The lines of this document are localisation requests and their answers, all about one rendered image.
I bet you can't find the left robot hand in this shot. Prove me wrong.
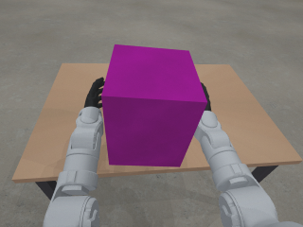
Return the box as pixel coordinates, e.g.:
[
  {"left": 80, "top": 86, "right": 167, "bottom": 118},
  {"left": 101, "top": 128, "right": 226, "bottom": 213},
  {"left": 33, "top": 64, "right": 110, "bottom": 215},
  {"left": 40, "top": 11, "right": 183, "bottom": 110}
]
[{"left": 84, "top": 77, "right": 105, "bottom": 108}]

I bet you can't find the robot left upper arm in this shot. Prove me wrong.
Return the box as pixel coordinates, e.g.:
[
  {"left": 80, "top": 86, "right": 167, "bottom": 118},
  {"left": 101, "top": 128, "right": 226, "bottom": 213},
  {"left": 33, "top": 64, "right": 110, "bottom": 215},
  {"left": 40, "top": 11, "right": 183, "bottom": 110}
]
[{"left": 44, "top": 196, "right": 99, "bottom": 227}]

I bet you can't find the robot right forearm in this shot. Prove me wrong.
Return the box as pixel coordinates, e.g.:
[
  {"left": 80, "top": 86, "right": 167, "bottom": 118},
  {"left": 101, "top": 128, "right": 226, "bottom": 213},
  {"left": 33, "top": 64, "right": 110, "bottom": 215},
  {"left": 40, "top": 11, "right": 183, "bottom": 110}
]
[{"left": 194, "top": 111, "right": 278, "bottom": 219}]

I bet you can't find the robot left forearm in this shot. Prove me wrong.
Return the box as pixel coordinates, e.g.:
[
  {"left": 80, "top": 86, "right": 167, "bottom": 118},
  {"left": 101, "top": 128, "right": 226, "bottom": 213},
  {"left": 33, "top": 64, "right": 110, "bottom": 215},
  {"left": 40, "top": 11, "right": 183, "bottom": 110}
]
[{"left": 43, "top": 106, "right": 104, "bottom": 227}]

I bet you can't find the robot right upper arm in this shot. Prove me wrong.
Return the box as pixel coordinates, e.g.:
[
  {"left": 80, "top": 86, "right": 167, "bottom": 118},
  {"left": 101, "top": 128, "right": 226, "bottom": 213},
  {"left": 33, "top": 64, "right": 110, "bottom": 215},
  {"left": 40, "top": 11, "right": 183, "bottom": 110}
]
[{"left": 219, "top": 185, "right": 303, "bottom": 227}]

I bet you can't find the carton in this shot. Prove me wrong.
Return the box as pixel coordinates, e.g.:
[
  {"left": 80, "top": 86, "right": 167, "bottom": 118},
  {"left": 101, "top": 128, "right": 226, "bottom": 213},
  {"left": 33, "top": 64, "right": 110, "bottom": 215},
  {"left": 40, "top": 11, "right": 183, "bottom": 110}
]
[{"left": 101, "top": 44, "right": 207, "bottom": 167}]

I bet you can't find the table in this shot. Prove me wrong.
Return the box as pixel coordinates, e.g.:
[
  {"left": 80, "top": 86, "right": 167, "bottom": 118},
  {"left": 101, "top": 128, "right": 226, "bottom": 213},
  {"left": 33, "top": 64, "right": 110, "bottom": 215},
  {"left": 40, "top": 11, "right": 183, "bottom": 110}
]
[{"left": 12, "top": 63, "right": 303, "bottom": 200}]

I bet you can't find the right robot hand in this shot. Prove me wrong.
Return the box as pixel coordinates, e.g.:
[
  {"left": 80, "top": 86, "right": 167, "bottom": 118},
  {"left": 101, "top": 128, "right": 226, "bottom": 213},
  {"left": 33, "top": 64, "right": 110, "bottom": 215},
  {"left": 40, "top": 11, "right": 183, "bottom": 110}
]
[{"left": 201, "top": 83, "right": 212, "bottom": 112}]

